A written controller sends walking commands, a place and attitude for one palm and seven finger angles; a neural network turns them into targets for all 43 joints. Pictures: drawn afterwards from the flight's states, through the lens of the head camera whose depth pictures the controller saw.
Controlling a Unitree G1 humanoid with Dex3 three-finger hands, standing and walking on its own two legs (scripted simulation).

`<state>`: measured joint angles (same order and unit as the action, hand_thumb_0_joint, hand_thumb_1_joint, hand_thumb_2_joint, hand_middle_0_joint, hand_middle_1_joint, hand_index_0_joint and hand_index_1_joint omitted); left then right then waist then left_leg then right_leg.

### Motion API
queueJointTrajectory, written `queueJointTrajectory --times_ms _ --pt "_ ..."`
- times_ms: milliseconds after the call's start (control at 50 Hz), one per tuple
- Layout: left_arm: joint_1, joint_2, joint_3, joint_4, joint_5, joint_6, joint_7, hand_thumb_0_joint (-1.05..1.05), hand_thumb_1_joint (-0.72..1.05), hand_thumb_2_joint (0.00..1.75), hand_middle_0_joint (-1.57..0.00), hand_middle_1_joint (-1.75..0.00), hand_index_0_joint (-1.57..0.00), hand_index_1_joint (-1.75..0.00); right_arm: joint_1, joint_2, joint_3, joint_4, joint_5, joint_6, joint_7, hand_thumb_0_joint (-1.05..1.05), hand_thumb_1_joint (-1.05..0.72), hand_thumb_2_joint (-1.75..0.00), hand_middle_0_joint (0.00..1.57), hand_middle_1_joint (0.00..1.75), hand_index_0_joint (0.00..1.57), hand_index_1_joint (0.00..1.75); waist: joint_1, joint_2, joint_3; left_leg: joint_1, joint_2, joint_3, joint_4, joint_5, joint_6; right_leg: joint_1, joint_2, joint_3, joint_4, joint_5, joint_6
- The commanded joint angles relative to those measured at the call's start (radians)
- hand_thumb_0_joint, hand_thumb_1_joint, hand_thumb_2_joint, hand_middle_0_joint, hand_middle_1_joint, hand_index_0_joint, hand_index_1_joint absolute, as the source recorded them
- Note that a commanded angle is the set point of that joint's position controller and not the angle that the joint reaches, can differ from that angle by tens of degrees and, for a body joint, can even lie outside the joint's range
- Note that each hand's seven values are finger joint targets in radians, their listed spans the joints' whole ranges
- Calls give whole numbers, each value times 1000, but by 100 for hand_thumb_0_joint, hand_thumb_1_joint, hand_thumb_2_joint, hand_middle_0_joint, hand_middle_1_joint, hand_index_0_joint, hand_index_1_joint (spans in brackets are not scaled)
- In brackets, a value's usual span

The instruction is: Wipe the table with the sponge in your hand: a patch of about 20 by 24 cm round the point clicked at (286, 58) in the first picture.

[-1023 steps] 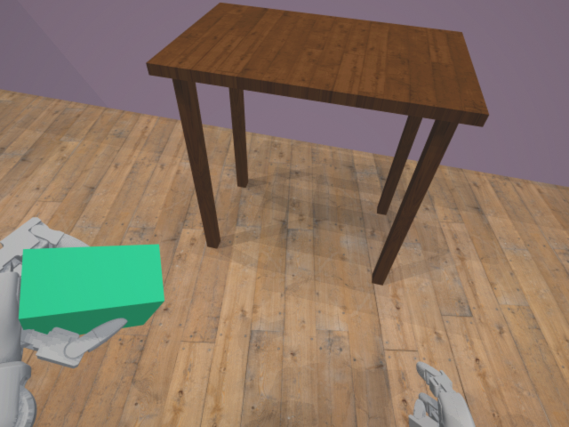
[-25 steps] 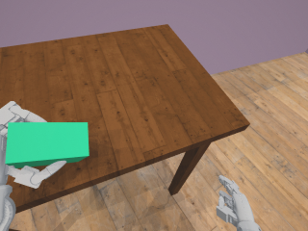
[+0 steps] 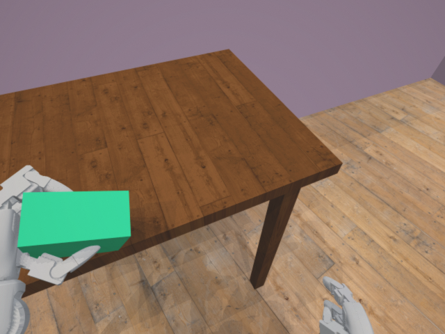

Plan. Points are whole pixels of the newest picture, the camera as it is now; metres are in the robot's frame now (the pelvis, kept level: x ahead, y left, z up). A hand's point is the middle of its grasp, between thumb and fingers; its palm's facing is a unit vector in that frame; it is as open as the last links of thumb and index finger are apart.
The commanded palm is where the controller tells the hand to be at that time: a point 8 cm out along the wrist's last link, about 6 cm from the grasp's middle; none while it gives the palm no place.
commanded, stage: come to a stop and stand still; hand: left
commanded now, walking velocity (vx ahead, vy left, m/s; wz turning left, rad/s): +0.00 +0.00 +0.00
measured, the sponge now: (93, 225) +0.23 +0.20 +0.14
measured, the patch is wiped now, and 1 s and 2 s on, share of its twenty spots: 0.00 0.00 0.00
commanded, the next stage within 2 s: look again from close up in 0.94 s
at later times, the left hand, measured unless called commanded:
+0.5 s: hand (26, 227) +0.21 +0.27 +0.17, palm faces +0.41 -0.84 -0.35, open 10.0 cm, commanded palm +0.15 +0.30 +0.18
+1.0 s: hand (23, 214) +0.23 +0.28 +0.17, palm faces +0.41 -0.85 -0.34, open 10.0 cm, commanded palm +0.17 +0.31 +0.18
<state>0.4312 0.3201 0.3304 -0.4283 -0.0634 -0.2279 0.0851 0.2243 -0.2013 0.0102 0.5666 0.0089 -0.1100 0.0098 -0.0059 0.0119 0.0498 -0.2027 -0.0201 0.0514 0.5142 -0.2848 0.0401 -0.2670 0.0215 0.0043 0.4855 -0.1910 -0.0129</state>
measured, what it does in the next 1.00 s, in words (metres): stands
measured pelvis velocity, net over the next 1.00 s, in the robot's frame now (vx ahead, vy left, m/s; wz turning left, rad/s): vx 0.02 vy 0.03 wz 0.03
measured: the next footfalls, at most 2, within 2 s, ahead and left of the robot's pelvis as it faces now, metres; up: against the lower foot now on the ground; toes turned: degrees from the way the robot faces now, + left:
none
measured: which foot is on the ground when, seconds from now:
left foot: down 0.00-1.00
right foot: down 0.00-1.00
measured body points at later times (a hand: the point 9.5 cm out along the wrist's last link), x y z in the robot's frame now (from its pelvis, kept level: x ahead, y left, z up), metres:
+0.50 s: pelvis -0.01 +0.01 +0.00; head +0.01 +0.04 +0.45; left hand +0.18 +0.31 +0.19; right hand +0.17 -0.20 -0.07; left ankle +0.00 +0.09 -0.74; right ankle +0.05 -0.11 -0.74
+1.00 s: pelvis +0.02 +0.03 +0.00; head +0.04 +0.06 +0.45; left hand +0.20 +0.32 +0.18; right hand +0.21 -0.19 -0.06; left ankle +0.00 +0.09 -0.74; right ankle +0.05 -0.11 -0.74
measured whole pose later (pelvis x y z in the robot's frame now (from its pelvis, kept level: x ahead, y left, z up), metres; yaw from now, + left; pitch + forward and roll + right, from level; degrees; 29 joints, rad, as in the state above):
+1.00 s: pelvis +0.02 +0.03 +0.00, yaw +1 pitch -2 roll -1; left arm 0.41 0.36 0.37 -0.49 -0.04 -0.24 0.10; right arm 0.19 -0.18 0.01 0.56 0.01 -0.11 0.00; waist 0.03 -0.05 0.09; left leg -0.16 -0.05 0.03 0.48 -0.29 0.07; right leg -0.20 0.00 0.00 0.42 -0.19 0.02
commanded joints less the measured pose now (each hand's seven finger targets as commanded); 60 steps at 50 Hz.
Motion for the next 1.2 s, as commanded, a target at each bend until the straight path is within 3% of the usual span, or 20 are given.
queueJointTrajectory --times_ms 0,20,60,120,200,220,300,320,340,420,500,520,560,620,780,900,920,960,1120,1180 --pt "-125 239 196 -167 5 -64 33 0 10 130 -120 -160 -120 -160 -122 -114 -47 -174 0 -63 -47 0 -90 -90 20 30 20 30 24 -10 -65 -49 56 -83 -121 -83 -2 15 -110 152 -206 -261 -28" --pt "-147 250 195 -175 13 -69 33 0 10 130 -120 -160 -120 -160 -129 -116 -44 -165 1 -65 -51 0 -90 -90 20 30 20 30 24 79 -42 -58 71 -84 -153 -123 4 2 -92 133 -192 -267 -21" --pt "-159 200 145 -142 23 -74 27 0 10 130 -120 -160 -120 -160 -99 -119 -42 -163 2 -74 -49 0 -90 -90 20 30 20 30 28 113 -42 -156 82 -95 -198 -223 17 95 -64 95 -138 -246 -10" --pt "-172 170 96 -125 33 -74 20 0 10 130 -120 -160 -120 -160 -93 -122 -43 -154 8 -95 -44 0 -90 -90 20 30 20 30 32 75 -36 -163 79 -74 -195 -233 17 109 -51 86 -136 -221 -3" --pt "-187 168 73 -147 43 -70 21 0 10 130 -120 -160 -120 -160 -78 -136 -52 -155 2 -109 -41 0 -90 -90 20 30 20 30 33 -47 -31 -121 54 -76 -153 -193 9 71 -67 124 -208 -283 -5" --pt "-193 185 86 -171 44 -75 20 0 10 130 -120 -160 -120 -160 -89 -136 -49 -144 5 -112 -38 0 -90 -90 20 30 20 30 33 -11 -38 -89 53 -64 -157 -181 6 49 -62 113 -212 -284 -4" --pt "-177 175 92 -168 51 -79 27 0 10 130 -120 -160 -120 -160 -78 -136 -54 -145 0 -117 -36 0 -90 -90 20 30 20 30 35 26 -41 -139 76 -105 -210 -175 8 120 -47 91 -153 -198 -5" --pt "-164 200 118 -167 52 -81 27 0 10 130 -120 -160 -120 -160 -89 -132 -49 -137 3 -118 -34 0 -90 -90 20 30 20 30 38 58 -39 -130 87 -105 -230 -171 6 117 -37 71 -132 -161 0" --pt "-177 177 104 -174 52 -85 27 0 10 130 -120 -160 -120 -160 -80 -134 -50 -141 0 -116 -35 0 -90 -90 20 30 20 30 33 72 -53 -156 101 -130 -249 -166 9 162 -36 51 -93 -121 -1" --pt "-140 205 141 -177 49 -88 28 0 10 130 -120 -160 -120 -160 -82 -121 -48 -139 1 -118 -27 0 -90 -90 20 30 20 30 40 47 -89 -128 99 -108 -215 -13 -1 210 -42 40 -77 41 0" --pt "-124 173 113 -172 39 -83 23 0 10 130 -120 -160 -120 -160 -66 -127 -55 -137 -2 -112 -22 0 -90 -90 20 30 20 30 34 -18 -94 -80 84 -104 -167 104 -16 198 -61 66 -99 122 -10" --pt "-123 187 123 -184 39 -83 24 0 10 130 -120 -160 -120 -160 -81 -122 -52 -132 0 -111 -22 0 -90 -90 20 30 20 30 33 16 -108 -49 82 -91 -160 149 -21 191 -61 57 -94 156 -8" --pt "-125 167 100 -187 35 -79 23 0 10 130 -120 -160 -120 -160 -75 -123 -53 -135 -1 -104 -20 0 -90 -90 20 30 20 30 31 17 -116 -41 88 -100 -159 198 -28 204 -62 48 -79 191 -8" --pt "-118 189 120 -210 36 -74 28 0 10 130 -120 -160 -120 -160 -88 -120 -52 -131 0 -98 -21 0 -90 -90 20 30 20 30 32 46 -136 -3 91 -93 -144 263 -35 203 -62 43 -69 244 -8" --pt "-89 188 126 -252 28 -68 33 0 10 130 -120 -160 -120 -160 -89 -120 -61 -150 4 -69 -22 0 -90 -90 20 30 20 30 31 56 -149 -3 106 -105 -136 361 -56 232 -61 12 -38 262 -8" --pt "-62 186 131 -248 24 -65 34 0 10 130 -120 -160 -120 -160 -87 -122 -64 -153 5 -53 -24 0 -90 -90 20 30 20 30 29 42 -140 -30 106 -108 -140 312 -56 245 -64 12 -44 249 -10" --pt "-66 201 141 -265 27 -66 38 0 10 130 -120 -160 -120 -160 -99 -120 -62 -151 6 -56 -27 0 -90 -90 20 30 20 30 28 70 -140 -9 104 -105 -144 327 -60 228 -62 11 -38 247 -9" --pt "-75 180 119 -257 24 -64 37 0 10 130 -120 -160 -120 -160 -90 -120 -60 -154 4 -49 -27 0 -90 -90 20 30 20 30 28 72 -125 -27 111 -112 -152 318 -58 230 -60 1 -38 221 -6" --pt "-90 194 127 -267 30 -63 43 0 10 130 -120 -160 -120 -160 -102 -121 -61 -150 7 -54 -31 0 -90 -90 20 30 20 30 28 82 -126 -20 108 -112 -157 277 -53 225 -61 9 -39 207 -7" --pt "-89 179 114 -256 28 -59 41 0 10 130 -120 -160 -120 -160 -97 -121 -62 -153 5 -49 -29 0 -90 -90 20 30 20 30 29 63 -117 -42 112 -115 -162 252 -49 236 -63 8 -43 194 -6"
